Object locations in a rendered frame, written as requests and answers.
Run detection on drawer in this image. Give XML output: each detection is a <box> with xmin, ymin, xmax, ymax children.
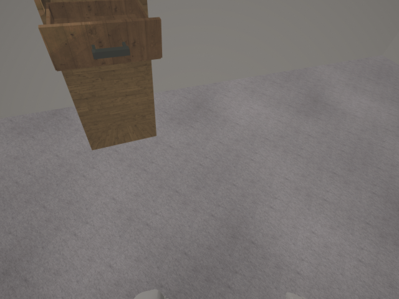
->
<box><xmin>38</xmin><ymin>0</ymin><xmax>162</xmax><ymax>71</ymax></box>

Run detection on cabinet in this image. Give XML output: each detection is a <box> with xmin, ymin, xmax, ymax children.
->
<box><xmin>34</xmin><ymin>0</ymin><xmax>156</xmax><ymax>150</ymax></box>

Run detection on handle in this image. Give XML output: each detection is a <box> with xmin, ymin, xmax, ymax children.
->
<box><xmin>92</xmin><ymin>42</ymin><xmax>130</xmax><ymax>59</ymax></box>

